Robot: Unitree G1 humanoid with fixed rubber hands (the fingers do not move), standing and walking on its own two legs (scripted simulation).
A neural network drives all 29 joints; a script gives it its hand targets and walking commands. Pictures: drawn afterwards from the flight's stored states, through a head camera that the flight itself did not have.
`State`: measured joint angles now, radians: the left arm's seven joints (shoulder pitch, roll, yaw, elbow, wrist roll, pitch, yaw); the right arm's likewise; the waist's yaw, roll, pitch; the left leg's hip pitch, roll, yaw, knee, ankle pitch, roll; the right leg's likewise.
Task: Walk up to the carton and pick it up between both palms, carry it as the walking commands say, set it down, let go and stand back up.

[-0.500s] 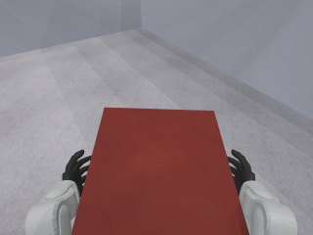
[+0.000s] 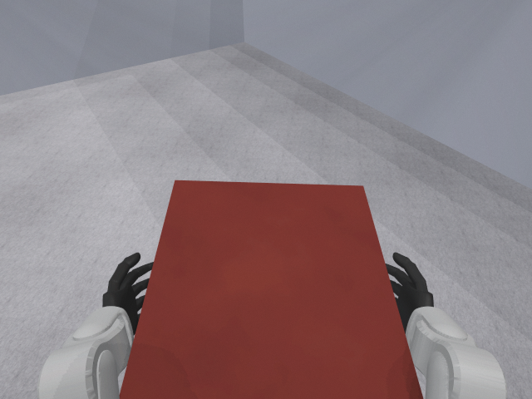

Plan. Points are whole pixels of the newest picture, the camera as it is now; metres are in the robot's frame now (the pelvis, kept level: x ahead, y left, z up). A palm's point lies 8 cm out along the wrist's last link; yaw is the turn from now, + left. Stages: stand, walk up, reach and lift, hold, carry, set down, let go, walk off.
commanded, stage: carry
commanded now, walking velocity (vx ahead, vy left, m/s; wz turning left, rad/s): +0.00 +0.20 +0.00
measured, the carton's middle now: (266, 310) +0.26 +0.00 +0.02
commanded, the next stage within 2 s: none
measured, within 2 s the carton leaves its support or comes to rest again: neither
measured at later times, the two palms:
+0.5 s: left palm (4, 345) +0.19 +0.31 +0.09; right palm (319, 339) +0.19 -0.06 +0.09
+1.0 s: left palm out of the picture +0.15 +0.45 +0.09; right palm (206, 372) +0.16 +0.07 +0.09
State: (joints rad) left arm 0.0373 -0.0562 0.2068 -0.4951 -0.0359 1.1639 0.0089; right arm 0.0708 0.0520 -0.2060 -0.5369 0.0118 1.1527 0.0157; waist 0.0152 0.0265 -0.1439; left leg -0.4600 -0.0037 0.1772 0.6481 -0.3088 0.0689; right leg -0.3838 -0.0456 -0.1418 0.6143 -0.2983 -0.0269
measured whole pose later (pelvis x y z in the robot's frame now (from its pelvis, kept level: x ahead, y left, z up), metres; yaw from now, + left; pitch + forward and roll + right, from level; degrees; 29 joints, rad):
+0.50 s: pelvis -0.04 +0.12 +0.00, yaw +0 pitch +5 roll +1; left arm 0.05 -0.04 0.21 -0.53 -0.05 1.17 0.01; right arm 0.08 0.08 -0.21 -0.56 0.01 1.14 0.02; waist 0.01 -0.01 -0.13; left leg -0.43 -0.02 0.19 0.58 -0.25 0.10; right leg -0.38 -0.06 -0.14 0.63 -0.34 -0.01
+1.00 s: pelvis -0.07 +0.25 +0.01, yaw +1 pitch +5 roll +0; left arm 0.06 -0.04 0.21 -0.54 -0.05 1.17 0.01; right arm 0.09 0.08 -0.21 -0.56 0.01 1.14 0.02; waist 0.01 0.00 -0.12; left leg -0.42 0.00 0.18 0.54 -0.23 0.10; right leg -0.44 -0.06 -0.14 0.81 -0.47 0.01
